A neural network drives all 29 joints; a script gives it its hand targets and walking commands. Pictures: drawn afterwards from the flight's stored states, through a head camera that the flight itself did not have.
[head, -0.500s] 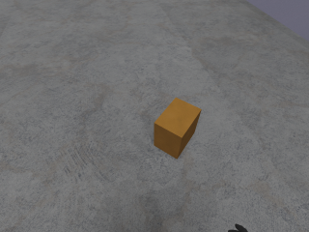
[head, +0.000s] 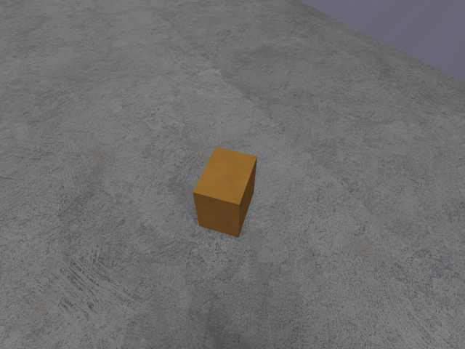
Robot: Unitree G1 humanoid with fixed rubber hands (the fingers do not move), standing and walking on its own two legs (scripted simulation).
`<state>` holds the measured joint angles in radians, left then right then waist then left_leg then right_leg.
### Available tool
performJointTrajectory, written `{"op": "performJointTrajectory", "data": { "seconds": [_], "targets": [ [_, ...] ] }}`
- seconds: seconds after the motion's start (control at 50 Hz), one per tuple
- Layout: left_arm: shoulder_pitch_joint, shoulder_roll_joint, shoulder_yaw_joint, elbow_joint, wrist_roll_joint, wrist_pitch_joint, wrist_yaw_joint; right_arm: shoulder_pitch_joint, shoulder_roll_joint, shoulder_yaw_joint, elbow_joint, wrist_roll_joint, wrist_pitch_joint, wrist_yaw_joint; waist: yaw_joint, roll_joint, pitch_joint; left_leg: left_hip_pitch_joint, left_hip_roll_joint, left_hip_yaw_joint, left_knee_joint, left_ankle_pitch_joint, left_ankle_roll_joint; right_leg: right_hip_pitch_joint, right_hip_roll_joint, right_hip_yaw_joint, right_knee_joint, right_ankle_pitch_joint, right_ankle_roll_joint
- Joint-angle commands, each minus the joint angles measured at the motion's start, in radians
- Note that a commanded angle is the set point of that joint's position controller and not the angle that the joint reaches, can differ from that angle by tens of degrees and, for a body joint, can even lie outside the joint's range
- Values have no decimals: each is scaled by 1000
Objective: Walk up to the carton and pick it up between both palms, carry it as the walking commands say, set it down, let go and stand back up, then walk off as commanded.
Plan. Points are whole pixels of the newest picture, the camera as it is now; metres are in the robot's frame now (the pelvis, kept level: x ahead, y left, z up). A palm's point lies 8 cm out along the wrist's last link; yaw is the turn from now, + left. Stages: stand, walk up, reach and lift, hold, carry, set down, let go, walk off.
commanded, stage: walk up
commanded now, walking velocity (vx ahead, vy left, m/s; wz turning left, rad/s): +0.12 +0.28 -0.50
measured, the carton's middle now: (227, 192) +0.87 +0.05 -0.62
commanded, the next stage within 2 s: none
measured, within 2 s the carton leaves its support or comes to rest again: neither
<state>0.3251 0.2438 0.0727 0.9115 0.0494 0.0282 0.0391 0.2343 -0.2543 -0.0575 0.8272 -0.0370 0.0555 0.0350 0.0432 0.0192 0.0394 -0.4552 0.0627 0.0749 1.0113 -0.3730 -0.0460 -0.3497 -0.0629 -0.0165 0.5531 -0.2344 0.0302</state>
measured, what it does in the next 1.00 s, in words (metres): steps to the left, turning right: left foot, then right foot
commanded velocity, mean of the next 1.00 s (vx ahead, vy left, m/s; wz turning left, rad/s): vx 0.14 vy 0.27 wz -0.27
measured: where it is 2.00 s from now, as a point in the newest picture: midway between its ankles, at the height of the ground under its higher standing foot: (180, 291)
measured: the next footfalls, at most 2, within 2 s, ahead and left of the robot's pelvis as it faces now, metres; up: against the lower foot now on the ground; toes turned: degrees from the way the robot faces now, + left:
left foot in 0.14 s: +0.07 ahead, +0.20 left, +0.00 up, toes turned +2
right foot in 0.44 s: +0.14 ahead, +0.03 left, +0.00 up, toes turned -20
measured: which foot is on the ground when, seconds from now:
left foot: up 0.00-0.12, down 0.14-0.44, up 0.46-0.76, down 0.78-1.00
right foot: down 0.00-0.16, up 0.18-0.42, down 0.44-0.78, up 0.80-1.00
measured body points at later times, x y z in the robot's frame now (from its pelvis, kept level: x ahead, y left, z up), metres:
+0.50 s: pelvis +0.10 +0.14 -0.01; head +0.14 +0.11 +0.44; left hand +0.27 +0.35 -0.13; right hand +0.00 -0.08 -0.16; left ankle +0.03 +0.21 -0.69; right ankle +0.10 +0.04 -0.73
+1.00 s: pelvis +0.24 +0.27 +0.02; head +0.26 +0.28 +0.47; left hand +0.43 +0.48 -0.12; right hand +0.10 +0.07 -0.12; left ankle +0.21 +0.39 -0.73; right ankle +0.24 +0.14 -0.68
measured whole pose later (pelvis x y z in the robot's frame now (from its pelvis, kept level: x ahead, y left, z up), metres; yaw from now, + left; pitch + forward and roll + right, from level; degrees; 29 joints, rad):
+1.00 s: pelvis +0.24 +0.27 +0.02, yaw -19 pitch +1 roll -1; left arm 0.17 0.25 0.08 0.91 0.02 0.00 -0.03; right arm 0.45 -0.16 -0.03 1.07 -0.03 -0.04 -0.01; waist -0.03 -0.03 0.00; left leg -0.06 0.05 0.14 0.30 -0.26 0.00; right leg -0.51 -0.04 -0.08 0.88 -0.27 0.02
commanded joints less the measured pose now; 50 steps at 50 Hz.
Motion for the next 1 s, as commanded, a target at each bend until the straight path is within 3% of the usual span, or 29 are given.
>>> {"op": "performJointTrajectory", "data": {
  "seconds": [0.0, 0.04, 0.08, 0.12, 0.14, 0.16, 0.18, 0.2, 0.22, 0.28, 0.34, 0.36, 0.4, 0.42, 0.44, 0.46, 0.5, 0.54, 0.56, 0.66, 0.7, 0.74, 0.76, 0.78, 0.8, 0.86, 0.88, 0.92, 0.98],
  "targets": [
    [-37, 189, 29, -55, 4, -12, 1, -9, -37, 5, -61, 4, -3, 15, -35, -239, -26, 59, 33, -38, -166, -14, -2, -30, -216, 274, -330, -199, -127],
    [-25, 196, 32, -46, 7, -6, 0, -13, -13, 15, -59, 4, 1, 11, -37, -274, -19, 126, 2, 7, -311, -23, -11, -52, -191, 252, -306, -189, -120],
    [-24, 205, 36, -44, 9, -1, 1, 40, 0, 14, -26, -6, -8, -8, -63, -200, -45, 227, -51, 107, -457, 50, -14, -64, -167, 243, -242, -151, -98],
    [-8, 170, 34, -50, 2, 3, 5, 144, 1, 6, 20, -8, -19, -20, -98, -137, -98, 425, -47, 124, -616, 87, -5, -160, -108, 186, -131, -189, -45],
    [-2, 101, 29, -66, 0, 0, 7, 196, -75, -4, 39, -23, -26, -23, -101, 22, -84, 446, 139, -85, -719, -40, 29, -247, -17, 96, 57, -296, -5],
    [-83, 66, 17, -94, -9, 4, 9, 172, -172, -19, 29, -22, -27, -22, -131, 218, -15, 414, 291, -235, -783, -68, 120, -392, 93, -48, 284, -325, 17],
    [-127, 59, 12, -105, -12, 7, 13, 172, -149, -15, 27, -27, -33, -25, -131, 218, 20, 315, 326, -256, -804, 39, 178, -379, 26, -2, 435, -334, 1],
    [-81, 58, 17, -84, -21, 5, 8, 105, -101, -3, 23, -26, -35, -32, -74, 183, 44, 242, 276, -173, -759, 154, 186, -336, 11, 24, 507, -291, -10],
    [-72, 54, 22, -69, -22, 5, 3, 93, -71, 3, 32, -23, -40, -37, -65, 119, 20, 301, 247, -105, -733, 297, 189, -340, 8, -5, 539, -261, -2],
    [-73, 41, 16, -47, -30, 1, -7, 85, -30, 6, 62, -27, -45, -51, -45, 136, -13, 362, 174, 14, -679, 513, 188, -228, 19, -57, 354, -223, -8],
    [-119, 17, 2, -61, -33, -1, 0, 131, -34, 3, 114, -25, -44, -53, -58, 174, -19, 433, 175, 31, -626, 667, 190, -152, 35, -66, 169, -162, -31],
    [-117, 11, 0, -50, -31, -1, 7, 126, -28, 5, 125, -21, -40, -52, -55, 144, -21, 429, 166, 41, -603, 705, 184, -102, 38, -81, 106, -114, -37],
    [-8, 41, 9, -22, -31, -10, 21, 111, -23, 5, 136, -2, -43, -48, 11, 107, -93, 324, 111, 100, -457, 682, 139, 165, 8, -75, -87, 74, -55],
    [106, 114, 33, 3, -17, -21, 31, 96, -34, 5, 115, -3, -47, -43, 65, 38, -134, 128, 65, 112, -332, 466, 91, 380, -133, 70, -156, 155, -89],
    [175, 256, 63, 12, -9, -18, 41, 64, -12, 10, 59, 9, -39, -40, 101, -279, -162, -149, -71, 100, -86, -134, 31, 484, -461, 534, -235, 364, -245],
    [131, 238, 72, 18, -17, -6, 43, 61, -34, -1, 68, 6, -19, -41, 64, -193, -165, -158, 1, -61, 102, -157, 19, 407, -485, 551, -225, 340, -291],
    [-36, 145, 56, -7, -16, -6, 40, 83, -35, -9, 92, -6, -16, -40, -12, -80, -73, -120, 55, -107, 188, -46, -10, 235, -397, 412, -244, 214, -264],
    [-149, 107, 43, -21, -20, -13, 28, 98, -29, -9, 106, 3, -3, -22, -63, -169, -1, -21, 74, -103, 102, 23, -24, 85, -295, 237, -257, 184, -189],
    [-109, 102, 42, -11, -14, -17, 24, 104, -9, 1, 112, -2, 3, -14, -55, -173, -13, -24, 45, -62, 26, 38, -20, 111, -256, 196, -256, 217, -174],
    [-61, 189, 75, 1, -2, -12, 20, 2, -6, 21, 76, -2, 9, 10, -36, -240, -7, 92, 27, 6, -272, -8, -17, 28, -246, 164, -263, 22, -152],
    [-75, 204, 79, -5, -1, -6, 15, 29, 1, 27, 87, 2, 2, 13, -56, -288, -51, 184, -17, 70, -420, 50, -15, 12, -199, 105, -190, 20, -111],
    [-87, 176, 72, -22, -2, -3, 16, 153, -21, 8, 141, -5, -12, 0, -122, -188, -116, 447, -68, 164, -576, 109, -9, -133, -122, 21, -40, -72, -47],
    [-81, 104, 59, -28, 0, -6, 10, 285, -78, -4, 188, -15, -21, -2, -165, 21, -153, 539, 92, -30, -703, -76, 20, -248, -15, -45, 150, -331, -6],
    [-141, 38, 33, -73, -3, -7, -5, 383, -185, -25, 225, -9, -38, -8, -218, 302, -111, 570, 343, -394, -892, -482, 117, -469, 89, -111, 462, -480, 6],
    [-305, 53, 14, -125, -1, -6, -13, 356, -216, -34, 232, 4, -54, -18, -219, 309, 0, 454, 422, -546, -967, -613, 193, -557, -12, -11, 595, -361, -14],
    [-187, 64, 22, -46, -16, -31, -67, 160, -88, -11, 188, 11, -86, -44, -55, 164, 88, 320, 261, -249, -925, -275, 138, -410, -53, 15, 560, -94, -8],
    [-148, 62, 21, -29, -16, -33, -75, 138, -66, -5, 183, 7, -95, -44, -39, 146, 81, 311, 214, -168, -922, -181, 130, -352, -33, -22, 524, -77, -7],
    [-148, 41, 13, -31, -28, -35, -82, 157, -49, 0, 187, 4, -111, -48, -30, 132, 93, 292, 190, -127, -930, -41, 140, -248, -10, -34, 389, -37, -4],
    [-225, 16, -1, -57, -44, -42, -71, 221, -24, 2, 216, 3, -117, -52, -62, 140, 85, 403, 185, -71, -904, 141, 160, -216, 15, -57, 189, -15, -15]
  ]
}}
